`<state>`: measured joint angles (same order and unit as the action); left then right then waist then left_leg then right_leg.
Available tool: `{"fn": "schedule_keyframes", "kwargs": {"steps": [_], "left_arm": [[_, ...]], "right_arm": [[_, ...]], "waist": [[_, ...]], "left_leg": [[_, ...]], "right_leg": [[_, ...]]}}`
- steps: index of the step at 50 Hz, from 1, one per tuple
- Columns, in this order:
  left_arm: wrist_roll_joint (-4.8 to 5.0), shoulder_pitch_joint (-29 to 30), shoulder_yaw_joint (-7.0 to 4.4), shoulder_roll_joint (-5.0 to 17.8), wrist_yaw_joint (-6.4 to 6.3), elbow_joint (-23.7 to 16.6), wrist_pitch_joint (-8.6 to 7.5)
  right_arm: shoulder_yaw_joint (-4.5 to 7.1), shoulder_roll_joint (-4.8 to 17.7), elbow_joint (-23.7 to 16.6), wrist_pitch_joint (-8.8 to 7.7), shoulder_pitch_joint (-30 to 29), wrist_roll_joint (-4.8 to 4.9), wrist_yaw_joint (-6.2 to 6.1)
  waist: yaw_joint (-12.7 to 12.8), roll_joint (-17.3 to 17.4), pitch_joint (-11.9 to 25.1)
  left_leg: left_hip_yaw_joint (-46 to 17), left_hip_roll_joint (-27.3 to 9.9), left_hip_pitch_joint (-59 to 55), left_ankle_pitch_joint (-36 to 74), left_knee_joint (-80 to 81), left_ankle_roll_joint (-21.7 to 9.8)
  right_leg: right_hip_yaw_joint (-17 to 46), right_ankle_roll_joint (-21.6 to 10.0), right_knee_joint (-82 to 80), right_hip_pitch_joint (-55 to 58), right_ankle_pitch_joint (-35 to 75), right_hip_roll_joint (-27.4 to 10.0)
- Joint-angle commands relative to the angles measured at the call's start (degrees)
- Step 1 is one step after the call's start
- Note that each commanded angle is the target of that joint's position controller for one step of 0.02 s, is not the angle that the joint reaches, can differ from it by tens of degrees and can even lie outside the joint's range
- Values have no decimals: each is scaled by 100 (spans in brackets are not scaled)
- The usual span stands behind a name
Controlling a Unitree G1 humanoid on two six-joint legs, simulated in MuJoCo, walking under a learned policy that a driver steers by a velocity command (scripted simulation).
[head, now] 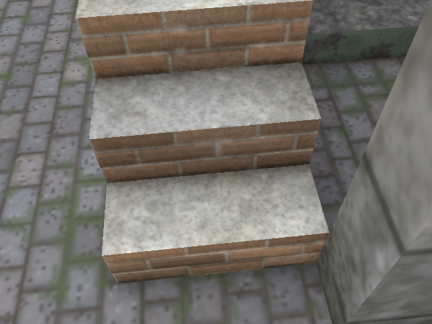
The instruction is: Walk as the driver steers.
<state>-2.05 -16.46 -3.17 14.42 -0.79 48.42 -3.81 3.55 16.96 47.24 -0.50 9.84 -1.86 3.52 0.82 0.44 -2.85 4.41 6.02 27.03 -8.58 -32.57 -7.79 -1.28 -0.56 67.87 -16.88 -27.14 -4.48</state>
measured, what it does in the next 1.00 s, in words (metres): walks ahead: right foot, then left foot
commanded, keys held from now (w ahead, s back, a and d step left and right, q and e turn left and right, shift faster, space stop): w+q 0.24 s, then w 0.76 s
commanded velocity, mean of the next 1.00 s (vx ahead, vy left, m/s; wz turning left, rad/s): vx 0.49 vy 0.05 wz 0.25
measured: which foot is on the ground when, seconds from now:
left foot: down 0.00-0.48, up 0.50-0.84, down 0.86-1.00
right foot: up 0.00-0.46, down 0.48-1.00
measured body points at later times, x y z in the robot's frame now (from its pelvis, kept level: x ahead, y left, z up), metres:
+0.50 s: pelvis +0.24 +0.02 +0.01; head +0.27 +0.01 +0.46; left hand +0.39 +0.29 -0.07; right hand +0.28 -0.25 -0.13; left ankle +0.10 +0.05 -0.70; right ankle +0.33 -0.04 -0.72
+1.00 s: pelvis +0.34 +0.06 +0.02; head +0.33 +0.06 +0.47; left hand +0.33 +0.30 -0.12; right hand +0.52 -0.11 -0.10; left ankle +0.31 +0.15 -0.72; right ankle +0.33 -0.04 -0.72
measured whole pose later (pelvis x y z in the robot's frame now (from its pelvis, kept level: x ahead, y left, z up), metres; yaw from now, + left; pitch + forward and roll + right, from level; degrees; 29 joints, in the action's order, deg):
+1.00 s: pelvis +0.34 +0.06 +0.02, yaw +15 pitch -1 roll +1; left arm 0.1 -16.4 1.9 11.7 -1.1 52.8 -3.0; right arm -2.9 10.2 49.3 -1.8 9.2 -1.2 0.2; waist 1.1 -1.5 0.6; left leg 1.5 2.5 10.1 -13.6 -24.4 -2.1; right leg -2.6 -1.8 26.7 -8.5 -17.5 -0.1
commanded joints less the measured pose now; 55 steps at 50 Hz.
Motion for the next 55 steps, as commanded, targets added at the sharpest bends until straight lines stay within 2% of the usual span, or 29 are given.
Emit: {"fn": "schedule_keyframes", "kwargs": {"steps": [1,2,3,5,10,11,12,16,18,20,21,22,23,24,25,26,27,28,30,34,38,41,43,45,46,47,48,52,55], "left_arm": [[-104,167,-74,639,46,-499,-94],[-163,305,-62,545,-49,-570,-54],[-126,120,-46,542,-95,-496,38],[-63,-50,-9,526,-116,-434,165],[4,1053,7,586,-173,-752,244],[-21,1284,37,549,-176,-853,227],[1,1567,37,627,-145,-1030,205],[11,1822,147,493,-83,-1214,138],[59,1863,201,493,-152,-1242,119],[49,1498,170,566,-114,-1109,62],[-19,1290,181,552,-82,-961,30],[-7,699,163,535,-101,-820,-4],[-25,3,139,542,-160,-598,-56],[-81,-683,33,879,-209,-393,-131],[-81,-660,-139,1456,-199,-340,-31],[83,-318,-121,1074,-95,-300,35],[132,194,1,762,-24,-355,36],[77,517,58,516,10,-391,34],[77,394,120,429,-11,-174,-47],[82,339,213,512,24,96,-245],[173,42,307,597,-39,285,-256],[203,122,378,494,-89,213,-155],[288,-58,348,534,-91,207,-56],[297,-459,366,304,-19,172,-22],[286,-672,459,65,-38,279,11],[223,-383,407,294,-61,279,41],[191,-172,358,420,-59,223,60],[235,-89,323,362,-49,231,29],[266,41,322,297,-84,211,34]], "right_arm": [[257,729,-284,15,514,139,-243],[249,701,-344,66,216,164,-334],[242,709,-388,40,182,151,-336],[219,665,-254,-92,471,112,-245],[219,725,-70,-179,1129,137,-229],[220,775,-46,-192,1189,136,-244],[240,826,3,-190,1392,174,-236],[184,748,136,-264,1652,193,-294],[130,569,181,-283,1774,198,-284],[113,613,210,-314,1712,133,-328],[92,608,96,-402,1558,105,-407],[101,690,82,-441,1389,150,-451],[83,694,37,-454,1062,205,-451],[10,511,-108,-504,763,311,-392],[-133,-91,-70,-458,1632,418,-373],[-98,348,129,-360,1737,116,-434],[-66,280,238,-287,1580,-43,-391],[-84,254,198,-228,1447,-116,-359],[-87,210,114,-161,1185,-172,-259],[-262,-166,202,-113,1144,-94,-188],[-450,-338,-16,-17,482,72,-298],[-489,-273,28,-123,440,112,-365],[-505,-192,100,-209,448,18,-389],[-453,218,45,-264,273,-47,-380],[-422,296,-58,-198,-130,40,-375],[-440,143,-161,-163,-368,97,-346],[-484,15,-176,-164,-356,92,-331],[-522,-52,-81,-296,-138,48,-368],[-542,-58,-72,-341,-231,62,-380]], "waist": [[-177,-324,601],[-85,-225,349],[-51,-139,359],[-5,72,468],[-501,152,116],[-525,72,119],[-618,-197,212],[-657,-60,359],[-641,92,337],[-430,92,568],[-395,-94,701],[-88,125,1011],[407,282,1227],[743,-50,1398],[294,-1487,1821],[102,-294,1488],[-132,-43,935],[-227,10,642],[-250,-310,184],[-448,-349,488],[-222,-727,860],[-212,-1042,942],[-192,-764,717],[42,450,745],[151,1049,540],[67,819,4],[-5,540,-161],[-86,110,246],[-88,125,436]], "left_leg": [[-2828,-1694,-2056,-856,1914,-932],[-2620,-1539,-1423,-447,2029,-840],[-2315,-1367,-1153,-77,1974,-814],[-2124,-1175,-1019,697,1930,-901],[-2562,-1211,-1785,225,2224,-846],[-2512,-1173,-1976,778,2101,-756],[-2467,-1151,-2294,1297,1942,-625],[-2252,-1112,-3003,3134,1508,-324],[-2124,-1020,-2919,3730,1399,-180],[-2097,-1021,-3040,5081,944,8],[-2278,-1296,-3149,6058,733,141],[-2273,-1305,-3143,6815,363,208],[-2185,-1137,-2782,6729,-268,277],[-2105,-826,-1883,5065,-1316,449],[-1338,257,-407,-309,-3187,768],[-1248,96,-12,-1751,-3725,681],[-1380,-44,3,-1507,-3859,694],[-1288,-206,41,-1349,-3834,692],[-1164,-280,-26,-979,-3790,739],[-675,-412,-694,-779,-2602,926],[-316,-390,-1349,-952,-822,911],[-248,-456,-1653,-402,526,756],[-407,-698,-2186,484,1300,655],[-1035,-1424,-2721,1905,1030,436],[-1251,-1494,-2121,701,1347,232],[-1323,-1384,-1548,-117,1636,189],[-1276,-1290,-1385,-209,1688,182],[-960,-1118,-1967,1183,1312,249],[-943,-1145,-2174,1855,1281,293]], "right_leg": [[416,-139,496,-2144,490,-193],[397,-58,388,-1847,608,-203],[402,77,167,-1484,627,-273],[249,235,-409,-1283,474,-287],[272,456,-1501,-2158,1335,-290],[265,459,-1722,-2190,1513,-192],[239,438,-1829,-2284,1654,-109],[88,279,-2408,-2267,1929,95],[-32,92,-2909,-1806,1937,240],[-81,-147,-3429,-1098,1816,521],[-95,-223,-3592,-848,1794,646],[9,-374,-3774,-173,1932,660],[112,-524,-4326,758,2478,513],[733,-743,-4624,1964,3536,-169],[2610,-1864,-4490,3210,6061,-1946],[2857,-1906,-4743,2473,5149,-1933],[2277,-1791,-5063,1721,4158,-1591],[1868,-1562,-5343,1267,3358,-1302],[1216,-1303,-5635,617,3454,-867],[341,-1171,-5342,474,5959,-616],[299,-801,-5006,967,6992,-598],[453,-763,-4725,1271,6285,-695],[409,-579,-4400,894,4658,-483],[262,-465,-4025,204,2069,-52],[128,-393,-4341,343,1166,119],[103,-298,-4403,411,1083,165],[127,-263,-4376,439,1240,145],[254,-219,-4461,743,2288,-39],[275,-186,-4488,951,2659,-90]]}}
Keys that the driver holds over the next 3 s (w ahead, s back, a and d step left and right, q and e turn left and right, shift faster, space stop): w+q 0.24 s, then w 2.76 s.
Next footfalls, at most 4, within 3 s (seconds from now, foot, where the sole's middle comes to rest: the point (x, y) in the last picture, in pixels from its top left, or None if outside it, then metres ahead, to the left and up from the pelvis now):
0.48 right None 0.37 -0.04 -0.76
0.86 left None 0.34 0.17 -0.76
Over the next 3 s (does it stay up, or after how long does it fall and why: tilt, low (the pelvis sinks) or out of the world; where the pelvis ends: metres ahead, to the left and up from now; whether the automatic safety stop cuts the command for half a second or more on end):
stays up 0.34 0.07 0.03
